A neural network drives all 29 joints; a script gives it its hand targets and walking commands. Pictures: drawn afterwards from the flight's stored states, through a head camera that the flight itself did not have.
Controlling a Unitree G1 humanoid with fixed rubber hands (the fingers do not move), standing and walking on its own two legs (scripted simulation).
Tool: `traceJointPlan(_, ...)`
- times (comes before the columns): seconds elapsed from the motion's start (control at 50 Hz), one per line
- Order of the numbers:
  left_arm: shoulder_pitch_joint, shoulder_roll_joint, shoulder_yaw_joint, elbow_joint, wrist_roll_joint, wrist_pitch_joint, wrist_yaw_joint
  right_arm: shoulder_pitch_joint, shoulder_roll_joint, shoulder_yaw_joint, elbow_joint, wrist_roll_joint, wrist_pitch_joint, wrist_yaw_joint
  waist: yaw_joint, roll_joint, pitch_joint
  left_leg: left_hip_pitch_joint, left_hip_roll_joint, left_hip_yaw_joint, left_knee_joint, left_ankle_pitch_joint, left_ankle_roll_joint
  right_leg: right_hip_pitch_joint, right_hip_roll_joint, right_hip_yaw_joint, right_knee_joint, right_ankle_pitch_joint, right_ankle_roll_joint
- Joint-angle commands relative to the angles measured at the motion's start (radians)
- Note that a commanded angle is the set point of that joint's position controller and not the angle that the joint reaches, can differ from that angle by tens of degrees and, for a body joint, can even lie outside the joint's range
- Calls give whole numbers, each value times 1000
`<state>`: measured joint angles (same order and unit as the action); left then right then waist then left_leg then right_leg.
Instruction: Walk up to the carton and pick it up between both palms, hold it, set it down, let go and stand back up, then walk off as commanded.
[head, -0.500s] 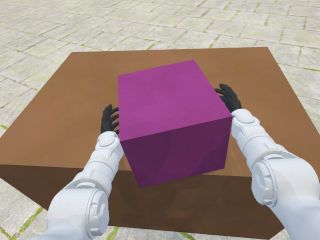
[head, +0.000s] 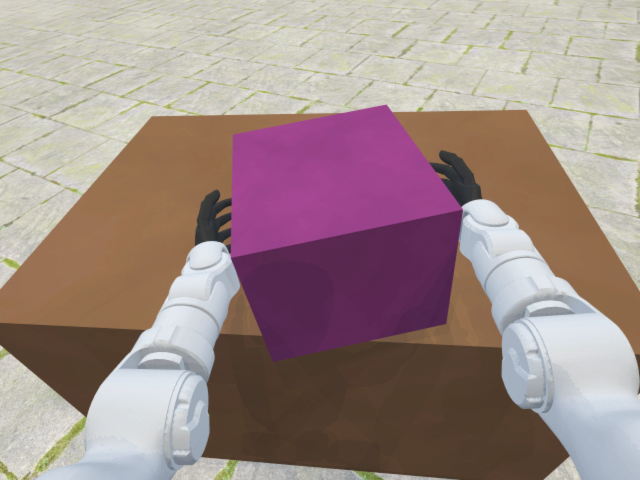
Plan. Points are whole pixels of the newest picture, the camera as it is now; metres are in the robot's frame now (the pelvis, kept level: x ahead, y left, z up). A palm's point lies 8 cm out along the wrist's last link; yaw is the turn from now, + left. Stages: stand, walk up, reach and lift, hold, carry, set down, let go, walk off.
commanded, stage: reach and lift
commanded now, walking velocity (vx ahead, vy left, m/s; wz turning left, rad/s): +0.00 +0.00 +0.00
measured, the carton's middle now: (333, 224) +0.47 +0.05 +0.09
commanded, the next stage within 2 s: hold in 1.54 s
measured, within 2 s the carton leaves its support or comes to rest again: neither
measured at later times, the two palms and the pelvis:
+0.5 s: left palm (190, 230) +0.38 +0.21 +0.16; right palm (465, 201) +0.42 -0.12 +0.18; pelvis -0.01 +0.02 +0.01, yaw +0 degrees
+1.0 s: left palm (185, 218) +0.38 +0.21 +0.18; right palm (474, 194) +0.41 -0.12 +0.20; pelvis -0.01 +0.02 +0.01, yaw +0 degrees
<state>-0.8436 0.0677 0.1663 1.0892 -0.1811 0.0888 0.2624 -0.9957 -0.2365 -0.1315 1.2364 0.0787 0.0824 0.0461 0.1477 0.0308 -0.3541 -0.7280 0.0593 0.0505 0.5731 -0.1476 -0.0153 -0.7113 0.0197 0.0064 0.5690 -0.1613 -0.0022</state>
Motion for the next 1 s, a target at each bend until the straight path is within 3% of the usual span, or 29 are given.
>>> traceJointPlan(0.0,-1187,-683,-365,-530,-72,-13,-198,-805,879,241,-330,50,5,80,-142,-173,-630,306,-111,-36,-160,4,-2,641,18,12,-140,196,75)
traceJointPlan(0.02,-1138,-679,-355,-505,-77,2,-199,-811,888,258,-351,71,19,72,-124,-192,-605,289,-110,-38,-160,2,3,644,21,26,-145,207,71)
traceJointPlan(0.06,-1161,-696,-368,-546,-72,17,-199,-806,885,255,-353,75,33,70,-154,-169,-582,311,-109,-42,-164,24,-10,653,28,15,-147,215,68)
traceJointPlan(0.12,-1128,-687,-373,-555,-64,34,-199,-794,891,272,-394,102,54,57,-156,-158,-563,338,-113,-52,-167,68,-18,665,27,17,-166,249,65)
traceJointPlan(0.16,-1055,-702,-368,-527,-57,55,-201,-824,891,311,-492,121,62,51,-135,-171,-568,342,-116,-54,-168,77,-17,696,31,12,-157,275,62)
traceJointPlan(0.18,-1053,-694,-362,-534,-53,61,-206,-804,906,318,-476,126,80,40,-123,-156,-553,340,-118,-46,-183,59,-11,702,23,29,-161,271,63)
traceJointPlan(0.24,-1068,-699,-391,-599,-68,90,-209,-791,915,340,-508,131,101,38,-131,-149,-528,384,-111,-53,-198,35,-10,664,32,22,-170,196,57)
traceJointPlan(0.26,-1100,-685,-371,-566,-60,94,-205,-807,906,301,-456,128,113,42,-148,-151,-448,366,-108,-55,-198,-3,-7,621,33,16,-192,129,56)
traceJointPlan(0.3,-1114,-696,-373,-592,-57,105,-209,-803,909,286,-481,127,116,40,-148,-136,-462,387,-105,-55,-213,-15,-12,627,30,17,-200,83,50)
traceJointPlan(0.4,-1104,-708,-400,-618,-69,130,-203,-802,918,289,-521,143,139,29,-166,-105,-466,433,-106,-57,-209,-2,-19,602,33,14,-213,75,38)
traceJointPlan(0.42,-1132,-723,-405,-641,-71,132,-199,-815,905,283,-517,147,140,26,-178,-70,-460,452,-99,-66,-214,-8,-23,578,36,7,-209,55,33)
traceJointPlan(0.48,-1166,-726,-414,-655,-81,152,-195,-827,905,264,-514,144,153,25,-202,-86,-482,477,-95,-72,-214,-59,-20,554,35,2,-229,-13,28)
traceJointPlan(0.5,-1125,-735,-408,-637,-76,160,-197,-839,902,259,-542,144,155,24,-180,-75,-457,456,-98,-63,-216,-66,-18,554,36,7,-229,-24,26)
traceJointPlan(0.54,-1112,-735,-413,-689,-86,160,-197,-830,926,296,-599,173,160,16,-181,-88,-527,468,-99,-71,-213,-17,-19,610,32,11,-220,57,27)
traceJointPlan(0.56,-1107,-729,-413,-676,-93,169,-202,-823,917,295,-595,171,173,7,-199,-102,-519,463,-106,-70,-208,-28,-19,610,32,19,-226,74,30)
traceJointPlan(0.6,-1121,-738,-431,-673,-88,180,-199,-860,894,282,-623,173,176,-3,-203,-51,-519,487,-104,-71,-219,-53,-24,581,34,16,-221,19,24)
traceJointPlan(0.66,-1125,-710,-399,-663,-73,195,-211,-836,908,275,-593,163,203,-4,-205,-92,-432,460,-104,-68,-237,-121,-12,577,28,17,-244,-48,23)
traceJointPlan(0.68,-1154,-717,-400,-684,-69,205,-206,-846,902,246,-567,158,210,-2,-203,-59,-417,472,-97,-75,-244,-155,-15,547,35,23,-241,-96,18)
traceJointPlan(0.7,-1093,-720,-401,-689,-76,215,-203,-837,919,279,-616,190,216,-5,-182,-70,-440,478,-93,-74,-244,-106,-14,575,33,24,-251,-53,19)
traceJointPlan(0.72,-1090,-713,-414,-707,-81,223,-205,-807,906,279,-602,190,228,-9,-202,-60,-445,484,-97,-77,-239,-85,-21,585,30,29,-242,-14,15)
traceJointPlan(0.78,-1081,-697,-374,-659,-56,239,-209,-843,907,272,-622,196,238,-9,-175,-53,-398,443,-103,-63,-250,-146,-16,583,29,35,-239,-65,16)
traceJointPlan(0.8,-1087,-698,-372,-661,-55,243,-211,-838,901,261,-623,187,240,-11,-192,-53,-372,441,-101,-67,-254,-144,-15,587,32,33,-246,-78,16)
traceJointPlan(0.82,-1093,-692,-352,-653,-59,242,-218,-858,904,260,-621,195,245,-14,-172,-76,-365,427,-96,-70,-250,-173,-6,585,31,43,-251,-84,14)
traceJointPlan(0.86,-1074,-717,-388,-738,-63,254,-209,-810,905,281,-648,216,255,-13,-177,-22,-427,490,-96,-77,-253,-77,-23,609,34,34,-243,-3,11)
traceJointPlan(0.88,-1064,-711,-378,-707,-58,265,-212,-847,906,281,-652,220,258,-16,-166,-36,-406,474,-99,-76,-251,-97,-22,600,37,41,-248,-17,13)
traceJointPlan(0.9,-1057,-730,-389,-699,-68,263,-217,-843,902,290,-669,229,258,-18,-181,-51,-416,477,-95,-80,-246,-89,-22,612,43,38,-253,-12,13)
traceJointPlan(0.92,-1127,-719,-405,-806,-72,252,-212,-811,902,276,-668,220,264,-18,-194,-10,-455,504,-100,-83,-240,-66,-32,608,44,37,-232,3,14)
traceJointPlan(0.94,-1117,-729,-417,-810,-87,258,-211,-866,923,311,-718,243,261,-19,-177,-21,-492,511,-95,-87,-235,-54,-28,619,44,47,-240,19,14)
traceJointPlan(0.98,-1076,-742,-430,-810,-94,263,-206,-828,906,315,-742,253,269,-27,-199,-21,-505,521,-99,-92,-216,-15,-39,622,43,43,-242,68,9)
